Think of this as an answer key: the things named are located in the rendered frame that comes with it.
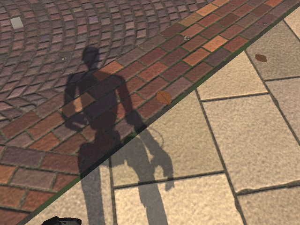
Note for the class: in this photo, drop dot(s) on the left robot hand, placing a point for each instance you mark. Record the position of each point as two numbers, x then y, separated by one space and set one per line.
62 221

